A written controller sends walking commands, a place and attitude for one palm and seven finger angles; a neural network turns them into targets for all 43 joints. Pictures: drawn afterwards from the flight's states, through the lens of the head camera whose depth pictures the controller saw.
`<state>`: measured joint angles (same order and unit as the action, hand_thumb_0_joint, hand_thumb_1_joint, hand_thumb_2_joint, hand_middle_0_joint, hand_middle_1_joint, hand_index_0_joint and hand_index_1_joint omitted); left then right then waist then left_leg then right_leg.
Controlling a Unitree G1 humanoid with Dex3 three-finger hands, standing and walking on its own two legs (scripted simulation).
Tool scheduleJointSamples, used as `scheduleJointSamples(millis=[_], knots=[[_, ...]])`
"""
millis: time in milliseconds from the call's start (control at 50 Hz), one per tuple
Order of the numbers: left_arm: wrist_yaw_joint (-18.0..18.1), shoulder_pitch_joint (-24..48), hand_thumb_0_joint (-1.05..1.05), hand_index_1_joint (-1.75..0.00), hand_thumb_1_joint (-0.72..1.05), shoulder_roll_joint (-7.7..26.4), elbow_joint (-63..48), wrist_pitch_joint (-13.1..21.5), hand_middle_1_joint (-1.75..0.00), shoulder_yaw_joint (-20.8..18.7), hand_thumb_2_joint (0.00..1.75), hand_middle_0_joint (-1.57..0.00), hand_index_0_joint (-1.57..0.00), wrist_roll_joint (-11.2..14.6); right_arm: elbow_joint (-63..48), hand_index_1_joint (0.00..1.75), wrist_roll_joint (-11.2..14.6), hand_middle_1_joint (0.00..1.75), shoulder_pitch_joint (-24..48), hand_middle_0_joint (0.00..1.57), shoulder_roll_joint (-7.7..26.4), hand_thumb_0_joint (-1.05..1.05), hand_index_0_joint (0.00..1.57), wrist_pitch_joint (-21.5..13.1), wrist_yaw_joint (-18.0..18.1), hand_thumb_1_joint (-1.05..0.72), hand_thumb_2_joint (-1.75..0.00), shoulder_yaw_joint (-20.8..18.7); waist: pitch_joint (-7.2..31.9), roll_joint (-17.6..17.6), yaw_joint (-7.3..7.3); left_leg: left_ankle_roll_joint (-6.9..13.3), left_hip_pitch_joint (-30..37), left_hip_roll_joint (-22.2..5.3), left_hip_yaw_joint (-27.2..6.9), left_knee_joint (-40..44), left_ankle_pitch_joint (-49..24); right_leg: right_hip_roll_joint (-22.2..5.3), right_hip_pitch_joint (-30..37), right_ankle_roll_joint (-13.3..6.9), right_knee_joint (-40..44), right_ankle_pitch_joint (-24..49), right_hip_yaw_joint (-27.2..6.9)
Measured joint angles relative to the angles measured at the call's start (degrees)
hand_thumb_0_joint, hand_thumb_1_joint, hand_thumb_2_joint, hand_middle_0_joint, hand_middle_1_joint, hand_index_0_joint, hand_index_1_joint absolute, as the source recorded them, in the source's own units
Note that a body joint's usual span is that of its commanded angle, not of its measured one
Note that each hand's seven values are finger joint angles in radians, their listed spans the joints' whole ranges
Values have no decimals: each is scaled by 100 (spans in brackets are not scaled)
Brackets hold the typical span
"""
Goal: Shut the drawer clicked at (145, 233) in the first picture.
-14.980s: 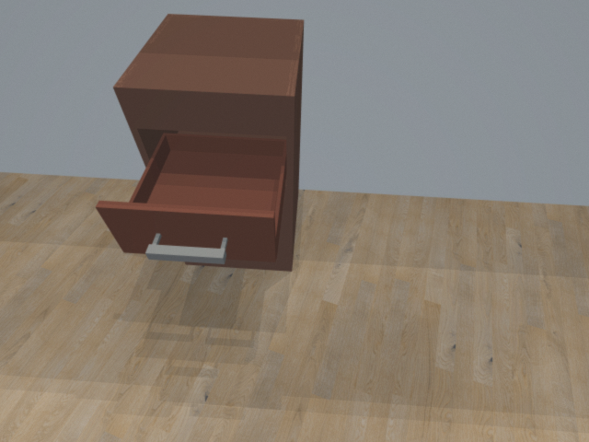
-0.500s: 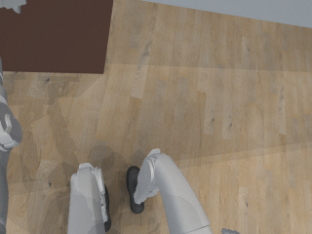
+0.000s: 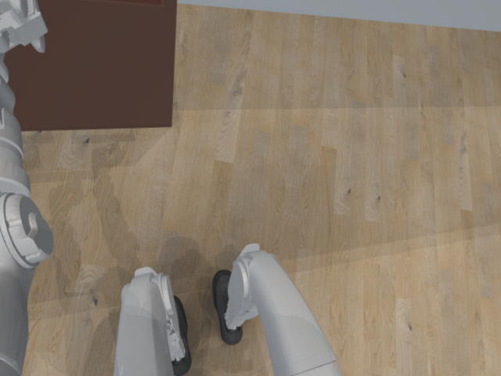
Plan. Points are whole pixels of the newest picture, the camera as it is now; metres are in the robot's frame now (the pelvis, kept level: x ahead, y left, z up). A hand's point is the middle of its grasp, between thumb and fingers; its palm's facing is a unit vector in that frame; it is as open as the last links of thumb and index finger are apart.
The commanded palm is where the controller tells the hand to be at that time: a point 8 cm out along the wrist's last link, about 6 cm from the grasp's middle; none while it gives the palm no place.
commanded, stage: pull the fist back off the drawer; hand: left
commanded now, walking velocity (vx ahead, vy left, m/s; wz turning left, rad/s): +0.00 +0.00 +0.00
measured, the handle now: out of the picture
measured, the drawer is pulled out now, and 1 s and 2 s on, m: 0.00 0.00 0.00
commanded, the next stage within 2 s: draw the hand back to the body in 0.18 s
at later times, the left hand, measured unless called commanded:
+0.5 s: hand out of the picture +0.50 +0.22 +0.07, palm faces -0.03 -1.00 -0.07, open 3.3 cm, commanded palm +0.48 +0.25 +0.10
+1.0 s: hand out of the picture +0.35 +0.25 +0.21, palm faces +0.22 -0.94 -0.27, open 3.3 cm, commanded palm +0.32 +0.29 +0.25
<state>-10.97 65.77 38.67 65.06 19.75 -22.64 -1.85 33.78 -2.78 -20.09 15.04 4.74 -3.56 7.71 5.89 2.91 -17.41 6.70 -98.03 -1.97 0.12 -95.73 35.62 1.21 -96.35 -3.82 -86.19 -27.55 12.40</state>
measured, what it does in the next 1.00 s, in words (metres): rises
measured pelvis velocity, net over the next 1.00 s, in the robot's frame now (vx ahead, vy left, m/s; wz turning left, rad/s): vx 0.09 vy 0.02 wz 0.12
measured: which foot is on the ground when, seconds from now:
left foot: down 0.00-1.00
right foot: down 0.00-1.00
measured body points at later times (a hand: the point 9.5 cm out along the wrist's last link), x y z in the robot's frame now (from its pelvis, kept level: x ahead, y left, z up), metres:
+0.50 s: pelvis +0.05 +0.01 +0.07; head +0.25 +0.06 +0.47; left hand +0.50 +0.27 +0.07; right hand +0.15 -0.24 -0.05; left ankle +0.05 +0.06 -0.52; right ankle +0.10 -0.09 -0.52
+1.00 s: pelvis +0.09 +0.02 +0.18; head +0.13 +0.03 +0.63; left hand +0.33 +0.30 +0.23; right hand +0.28 -0.19 +0.09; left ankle +0.05 +0.06 -0.52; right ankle +0.10 -0.09 -0.52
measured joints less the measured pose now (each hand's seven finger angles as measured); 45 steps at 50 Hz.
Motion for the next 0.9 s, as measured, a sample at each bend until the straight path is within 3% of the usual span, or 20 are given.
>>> scheduleJointSamples(millis=[180,320,380,540,640,720,800,900], knots=[[-112,-967,2,-160,87,-400,-648,142,-160,-99,89,-140,-140,287,-144,30,98,30,238,21,-8,0,20,120,-45,-90,-89,-163,126,8,293,-16,439,9,90,259,164,47,347,23,157,-183,-130],[-182,-1199,2,-160,89,-707,-866,307,-160,137,89,-140,-140,481,-111,30,113,30,527,21,28,0,20,77,-29,-90,-89,-311,214,-37,498,-61,640,106,8,379,231,-11,583,18,246,-324,-77],[-216,-1629,2,-160,89,-874,-1558,220,-160,184,90,-140,-140,564,-192,30,171,30,631,21,33,0,20,138,-32,-90,-89,-420,207,-2,568,-87,810,113,-22,501,239,6,769,13,386,-336,-66],[-164,-3830,2,-160,90,-1599,-3778,-553,-160,743,90,-139,-140,1089,-423,30,529,30,670,20,-58,0,20,134,5,-90,-89,-490,129,12,1020,-101,2384,181,95,1900,-117,77,2273,122,1682,-17,-313],[130,-4774,2,-160,89,-1932,-4222,-490,-160,978,90,-140,-140,1304,-375,30,576,30,648,21,-102,0,20,-170,133,-90,-89,-476,333,-49,1221,-119,3399,272,79,2641,-294,55,3282,148,2357,98,-362],[93,-5104,2,-160,90,-2001,-4200,-285,-160,1182,90,-140,-140,1286,-372,30,567,30,707,21,-49,0,20,-319,202,-90,-89,-519,418,-67,1316,-118,4028,329,37,2940,-333,29,3924,160,2635,102,-349],[-163,-5479,2,-160,90,-2013,-4323,-387,-160,1360,90,-140,-140,1342,-517,30,604,30,788,20,32,0,20,-335,276,-90,-89,-560,326,-41,1354,-104,4598,354,58,3235,-402,26,4483,187,2910,164,-392],[789,-6530,2,-160,90,-2078,-5231,-1163,-160,1711,90,-139,-140,792,-742,30,609,30,735,20,-56,0,20,-82,517,-90,-89,-613,189,-48,1448,-146,5643,428,209,4092,-678,-3,5422,246,3600,390,-597]])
